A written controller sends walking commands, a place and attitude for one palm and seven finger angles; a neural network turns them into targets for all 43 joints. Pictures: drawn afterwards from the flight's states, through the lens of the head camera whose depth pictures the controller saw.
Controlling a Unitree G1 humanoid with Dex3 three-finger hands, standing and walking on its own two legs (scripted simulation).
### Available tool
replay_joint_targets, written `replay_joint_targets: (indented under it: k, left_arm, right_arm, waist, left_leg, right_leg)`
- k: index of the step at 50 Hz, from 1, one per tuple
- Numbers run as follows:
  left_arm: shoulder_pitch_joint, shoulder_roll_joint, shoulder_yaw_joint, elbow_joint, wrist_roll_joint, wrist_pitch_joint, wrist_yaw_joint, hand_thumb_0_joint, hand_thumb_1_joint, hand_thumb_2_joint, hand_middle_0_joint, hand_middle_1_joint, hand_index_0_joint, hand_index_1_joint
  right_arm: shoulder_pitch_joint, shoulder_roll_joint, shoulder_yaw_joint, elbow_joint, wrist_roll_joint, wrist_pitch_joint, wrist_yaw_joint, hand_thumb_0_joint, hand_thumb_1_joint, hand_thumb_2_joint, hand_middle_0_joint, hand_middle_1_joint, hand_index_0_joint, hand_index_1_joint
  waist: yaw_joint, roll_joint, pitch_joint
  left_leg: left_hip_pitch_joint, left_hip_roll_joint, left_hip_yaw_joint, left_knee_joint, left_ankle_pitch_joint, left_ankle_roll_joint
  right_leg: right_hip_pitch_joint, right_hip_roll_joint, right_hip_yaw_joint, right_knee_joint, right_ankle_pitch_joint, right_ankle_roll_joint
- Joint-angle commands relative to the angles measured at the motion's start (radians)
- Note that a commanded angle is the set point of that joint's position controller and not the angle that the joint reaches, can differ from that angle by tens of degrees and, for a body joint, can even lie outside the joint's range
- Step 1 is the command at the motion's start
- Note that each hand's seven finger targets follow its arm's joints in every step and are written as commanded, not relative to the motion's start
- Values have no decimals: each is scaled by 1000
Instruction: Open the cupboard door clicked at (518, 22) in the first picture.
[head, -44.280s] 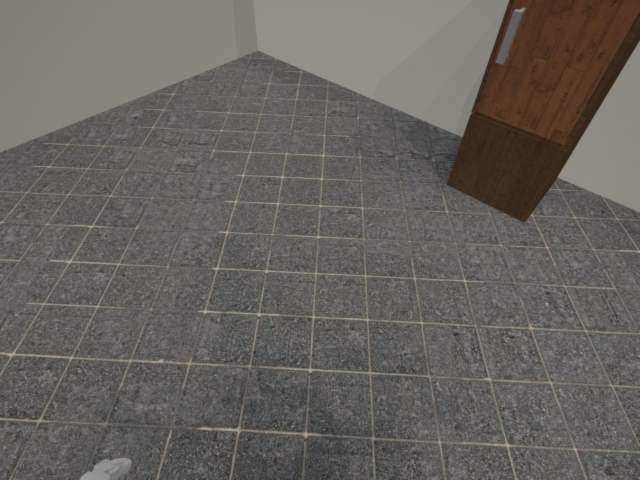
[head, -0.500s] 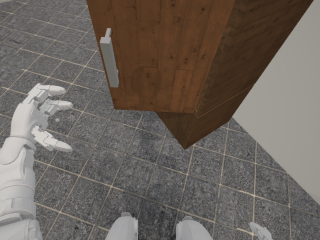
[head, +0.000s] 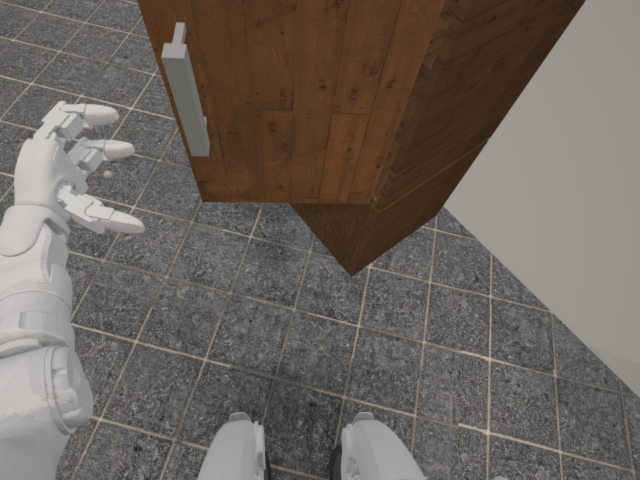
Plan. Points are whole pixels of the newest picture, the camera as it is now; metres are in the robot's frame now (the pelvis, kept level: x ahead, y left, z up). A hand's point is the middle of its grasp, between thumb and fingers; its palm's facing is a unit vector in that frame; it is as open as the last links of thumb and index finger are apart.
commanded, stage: move the hooked fingers beside the handle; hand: left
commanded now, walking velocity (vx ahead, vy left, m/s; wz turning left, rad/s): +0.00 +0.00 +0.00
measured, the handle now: (191, 95) +0.60 +0.16 +0.06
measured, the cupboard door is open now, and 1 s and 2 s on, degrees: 55 55 55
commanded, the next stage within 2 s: slide the fingers in behind the handle in 1.26 s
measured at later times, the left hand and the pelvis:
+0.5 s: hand (137, 121) +0.55 +0.22 +0.06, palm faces +0.00 -1.00 +0.01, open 14.0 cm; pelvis +0.00 +0.00 -0.02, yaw -1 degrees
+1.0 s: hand (134, 133) +0.53 +0.22 +0.06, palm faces -0.03 -1.00 +0.01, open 14.0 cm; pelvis +0.01 +0.01 +0.00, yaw -1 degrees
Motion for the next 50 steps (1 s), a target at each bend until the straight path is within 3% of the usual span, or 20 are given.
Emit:
replay_joint_targets:
  k: [1,2,4,5,9,11,14,16,20,23,25,31,36,37,39,42,43,45,46,50]
  left_arm:
    - [-428,324,74,-183,-10,-77,18,0,-500,300,-300,-1200,-300,-1200]
    - [-435,339,78,-183,-1,-79,21,0,-500,300,-300,-1200,-300,-1200]
    - [-481,312,45,-163,13,-78,29,0,-500,300,-300,-1200,-300,-1200]
    - [-494,306,40,-143,15,-73,33,0,-500,300,-300,-1200,-300,-1200]
    - [-539,369,72,-121,25,-67,39,0,-500,300,-300,-1200,-300,-1200]
    - [-595,332,32,-121,31,-67,40,0,-500,300,-300,-1200,-300,-1200]
    - [-615,352,39,-64,49,-52,50,0,-500,300,-300,-1200,-300,-1200]
    - [-678,334,16,-53,54,-47,59,0,-500,300,-300,-1200,-300,-1200]
    - [-753,410,44,-10,83,-30,82,0,-500,300,-300,-1200,-300,-1200]
    - [-785,468,72,-11,104,-33,88,0,-500,300,-300,-1200,-300,-1200]
    - [-731,491,91,-11,114,-30,86,0,-500,300,-300,-1200,-300,-1200]
    - [-618,524,134,-54,95,-2,51,0,-500,300,-300,-1200,-300,-1200]
    - [-652,480,133,-211,52,-42,48,0,-500,300,-300,-1200,-300,-1200]
    - [-663,444,108,-236,49,-48,49,0,-500,300,-300,-1200,-300,-1200]
    - [-643,357,56,-220,44,-45,51,0,-500,300,-300,-1200,-300,-1200]
    - [-594,325,35,-132,51,-16,55,0,-500,300,-300,-1200,-300,-1200]
    - [-584,266,-12,-99,53,-3,55,0,-500,300,-300,-1200,-300,-1200]
    - [-558,244,-28,-33,60,16,65,0,-500,300,-300,-1200,-300,-1200]
    - [-571,238,-31,-22,58,12,71,0,-500,300,-300,-1200,-300,-1200]
    - [-635,337,34,-55,71,-41,108,0,-500,300,-300,-1200,-300,-1200]
  right_arm:
    - [146,-188,-73,-59,-6,-13,-10,0,-900,-900,200,300,200,300]
    - [150,-188,-71,-59,-8,-7,-8,0,-900,-900,200,300,200,300]
    - [149,-183,-68,-55,-9,1,-5,0,-900,-900,200,300,200,300]
    - [154,-184,-66,-51,-10,3,-4,0,-900,-900,200,300,200,300]
    - [174,-198,-64,-53,-15,15,-7,0,-900,-900,200,300,200,300]
    - [183,-192,-61,-47,-18,18,-5,0,-900,-900,200,300,200,300]
    - [201,-200,-59,-36,-22,27,0,0,-900,-900,200,300,200,300]
    - [209,-200,-56,-34,-26,29,-1,0,-900,-900,200,300,200,300]
    - [226,-211,-46,-34,-32,35,0,0,-900,-900,200,300,200,300]
    - [243,-212,-41,-39,-39,40,4,0,-900,-900,200,300,200,300]
    - [251,-211,-38,-49,-43,48,11,0,-900,-900,200,300,200,300]
    - [263,-212,-43,-76,-39,74,19,0,-900,-900,200,300,200,300]
    - [270,-207,-61,-58,-35,76,25,0,-900,-900,200,300,200,300]
    - [268,-202,-62,-52,-35,76,27,0,-900,-900,200,300,200,300]
    - [264,-196,-68,-35,-35,73,31,0,-900,-900,200,300,200,300]
    - [273,-197,-67,-19,-34,81,30,0,-900,-900,200,300,200,300]
    - [267,-192,-68,-21,-32,82,31,0,-900,-900,200,300,200,300]
    - [262,-194,-65,-26,-33,85,30,0,-900,-900,200,300,200,300]
    - [259,-193,-60,-32,-33,84,28,0,-900,-900,200,300,200,300]
    - [235,-195,-55,-54,-40,75,25,0,-900,-900,200,300,200,300]
  waist:
    - [-5,120,-465]
    - [-3,132,-489]
    - [-21,165,-460]
    - [-30,146,-444]
    - [-40,147,-484]
    - [-57,193,-485]
    - [-71,180,-473]
    - [-97,186,-454]
    - [-116,176,-471]
    - [-112,225,-538]
    - [-87,256,-560]
    - [-62,222,-598]
    - [-66,246,-646]
    - [-68,272,-656]
    - [-79,276,-616]
    - [-82,251,-520]
    - [-93,240,-483]
    - [-99,198,-402]
    - [-102,191,-373]
    - [-86,177,-420]
  left_leg:
    - [390,-13,-93,-114,373,-7]
    - [399,-12,-93,-114,383,-9]
    - [402,-10,-97,-114,367,-12]
    - [388,-8,-98,-112,347,-9]
    - [375,-7,-102,-101,358,-6]
    - [410,-4,-111,-95,380,-10]
    - [397,1,-121,-91,368,-12]
    - [395,2,-130,-86,355,-8]
    - [335,2,-129,-64,324,-1]
    - [345,2,-126,-39,388,-3]
    - [357,2,-122,-38,430,-7]
    - [347,4,-109,-44,495,-2]
    - [476,13,-124,-54,571,-9]
    - [507,13,-125,-59,584,-13]
    - [551,16,-136,-69,591,-19]
    - [533,19,-134,-86,572,-20]
    - [524,17,-135,-93,545,-20]
    - [471,14,-132,-108,467,-18]
    - [452,10,-128,-107,450,-13]
    - [380,-1,-115,-87,390,-9]
  right_leg:
    - [119,38,47,-113,269,-14]
    - [126,38,49,-111,277,-12]
    - [84,37,45,-112,251,-12]
    - [74,39,42,-115,237,-11]
    - [86,40,46,-109,249,-10]
    - [40,42,39,-102,245,-14]
    - [11,44,32,-104,226,-12]
    - [-28,46,28,-99,211,-12]
    - [-30,47,32,-90,195,-8]
    - [-18,48,35,-73,240,-9]
    - [3,49,33,-65,268,-13]
    - [93,56,34,-62,368,-10]
    - [78,66,30,-86,392,-10]
    - [67,66,29,-92,390,-8]
    - [19,67,17,-107,356,-10]
    - [-4,66,9,-123,326,-11]
    - [-26,66,7,-131,305,-11]
    - [-41,64,3,-139,263,-12]
    - [-46,63,4,-139,259,-15]
    - [-2,57,24,-115,247,-15]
